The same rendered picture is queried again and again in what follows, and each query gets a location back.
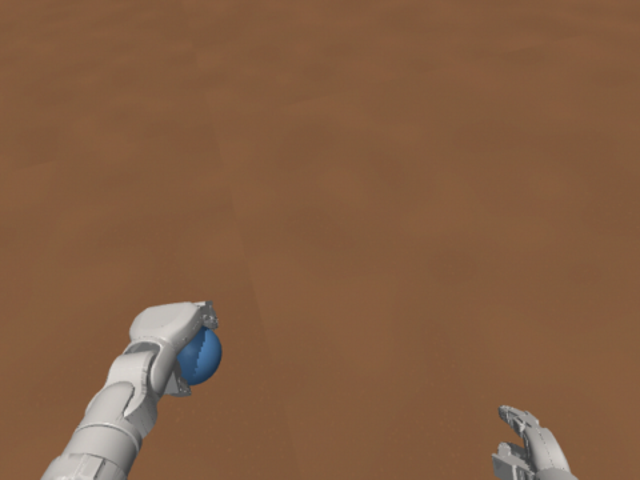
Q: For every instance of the left robot arm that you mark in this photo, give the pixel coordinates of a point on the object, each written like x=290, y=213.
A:
x=109, y=437

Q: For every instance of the ball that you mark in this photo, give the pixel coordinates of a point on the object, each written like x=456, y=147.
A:
x=201, y=357

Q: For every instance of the right robot hand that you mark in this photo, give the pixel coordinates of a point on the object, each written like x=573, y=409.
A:
x=542, y=450

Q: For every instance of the left robot hand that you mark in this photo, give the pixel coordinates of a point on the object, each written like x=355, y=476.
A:
x=177, y=324

